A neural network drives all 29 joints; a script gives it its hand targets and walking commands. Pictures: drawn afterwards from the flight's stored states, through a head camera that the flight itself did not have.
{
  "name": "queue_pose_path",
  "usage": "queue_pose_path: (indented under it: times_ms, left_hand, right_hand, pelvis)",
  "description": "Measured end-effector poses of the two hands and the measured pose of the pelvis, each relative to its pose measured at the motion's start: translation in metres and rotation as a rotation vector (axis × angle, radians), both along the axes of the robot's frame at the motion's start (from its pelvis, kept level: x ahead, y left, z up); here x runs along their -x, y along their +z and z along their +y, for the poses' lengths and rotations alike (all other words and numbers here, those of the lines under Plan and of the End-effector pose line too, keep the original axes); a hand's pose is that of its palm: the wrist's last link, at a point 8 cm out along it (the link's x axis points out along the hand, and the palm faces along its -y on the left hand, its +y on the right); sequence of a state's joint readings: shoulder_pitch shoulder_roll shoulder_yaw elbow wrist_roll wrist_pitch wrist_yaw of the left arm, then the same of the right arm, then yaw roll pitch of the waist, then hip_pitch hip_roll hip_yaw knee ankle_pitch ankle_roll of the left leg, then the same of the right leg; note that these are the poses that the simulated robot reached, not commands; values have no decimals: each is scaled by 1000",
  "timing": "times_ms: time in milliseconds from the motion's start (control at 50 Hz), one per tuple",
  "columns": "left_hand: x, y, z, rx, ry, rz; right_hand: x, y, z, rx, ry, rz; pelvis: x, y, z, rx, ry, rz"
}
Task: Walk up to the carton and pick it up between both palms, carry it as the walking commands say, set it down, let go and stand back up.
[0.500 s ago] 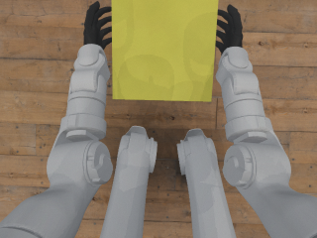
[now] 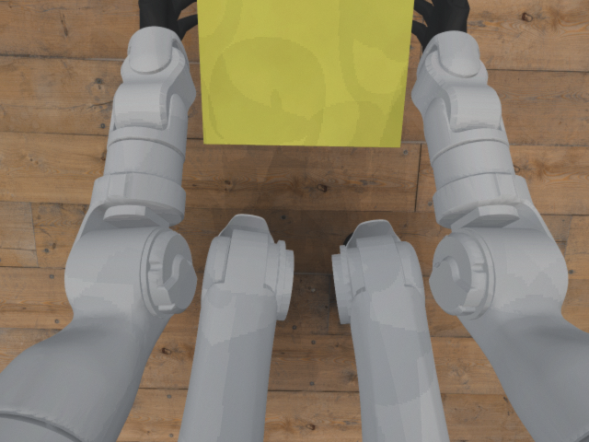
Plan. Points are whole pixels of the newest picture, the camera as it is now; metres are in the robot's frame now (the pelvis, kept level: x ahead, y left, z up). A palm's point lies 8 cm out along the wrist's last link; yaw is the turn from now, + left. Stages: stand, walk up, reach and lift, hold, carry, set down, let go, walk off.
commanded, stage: set down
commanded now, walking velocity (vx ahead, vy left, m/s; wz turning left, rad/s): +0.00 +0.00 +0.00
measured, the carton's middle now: (301, 55) +0.52 +0.03 -0.23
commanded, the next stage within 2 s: none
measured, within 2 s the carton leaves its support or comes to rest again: rests again in 0.94 s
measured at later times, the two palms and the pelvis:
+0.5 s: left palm (169, 43) +0.51 +0.18 -0.18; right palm (428, 46) +0.52 -0.11 -0.18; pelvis -0.02 +0.00 -0.02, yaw +1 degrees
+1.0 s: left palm (174, 49) +0.51 +0.18 -0.19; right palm (425, 51) +0.52 -0.11 -0.19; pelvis +0.01 +0.00 -0.02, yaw +1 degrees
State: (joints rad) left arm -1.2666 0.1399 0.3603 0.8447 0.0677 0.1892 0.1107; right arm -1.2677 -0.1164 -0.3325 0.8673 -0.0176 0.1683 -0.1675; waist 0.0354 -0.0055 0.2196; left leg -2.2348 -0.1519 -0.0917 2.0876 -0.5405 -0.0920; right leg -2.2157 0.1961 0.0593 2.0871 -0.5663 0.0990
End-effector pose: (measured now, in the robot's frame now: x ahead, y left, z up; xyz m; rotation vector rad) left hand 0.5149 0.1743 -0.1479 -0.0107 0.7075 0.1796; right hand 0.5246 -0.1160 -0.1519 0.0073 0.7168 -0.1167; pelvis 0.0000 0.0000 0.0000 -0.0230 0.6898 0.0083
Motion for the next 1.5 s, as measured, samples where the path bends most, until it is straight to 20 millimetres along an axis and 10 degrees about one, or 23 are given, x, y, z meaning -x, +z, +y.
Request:
queue_pose_path:
  times_ms: [300, 1500]
  left_hand:
    - [4, -33, 2, 19, 17, 1]
    - [9, -40, 4, -7, -38, 67]
  right_hand:
    - [-1, -27, 2, 14, 16, 2]
    - [8, -39, 2, 15, 51, 57]
  pelvis:
    - [13, -12, -5, -18, -1, -191]
    - [1, -30, -1, -15, 4, -99]
